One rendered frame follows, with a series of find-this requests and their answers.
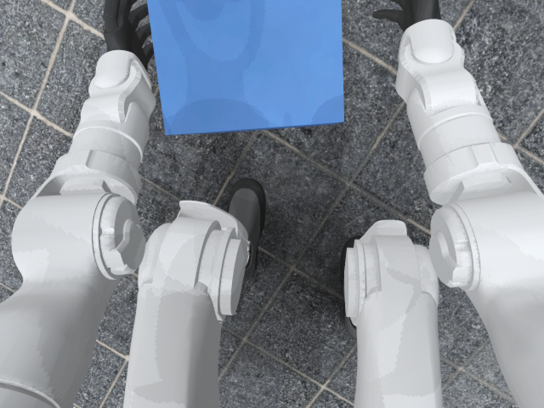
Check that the robot right upper arm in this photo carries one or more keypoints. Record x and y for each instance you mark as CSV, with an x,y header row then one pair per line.
x,y
492,247

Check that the robot left shin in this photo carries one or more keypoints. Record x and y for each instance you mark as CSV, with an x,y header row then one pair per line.
x,y
189,209

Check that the robot left upper arm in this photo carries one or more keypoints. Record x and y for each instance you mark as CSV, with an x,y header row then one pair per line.
x,y
72,251

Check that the right robot foot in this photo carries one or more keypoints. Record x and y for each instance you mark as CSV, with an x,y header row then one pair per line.
x,y
351,329

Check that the carton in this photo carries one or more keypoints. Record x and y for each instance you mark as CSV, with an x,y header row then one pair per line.
x,y
242,65

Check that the left robot hand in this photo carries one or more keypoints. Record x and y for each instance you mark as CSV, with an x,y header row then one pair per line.
x,y
120,29

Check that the robot left forearm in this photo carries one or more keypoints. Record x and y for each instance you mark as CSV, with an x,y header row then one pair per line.
x,y
110,140

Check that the right robot hand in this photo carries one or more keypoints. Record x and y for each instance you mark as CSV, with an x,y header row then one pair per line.
x,y
413,11

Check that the robot right forearm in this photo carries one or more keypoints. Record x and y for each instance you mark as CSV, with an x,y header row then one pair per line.
x,y
462,152

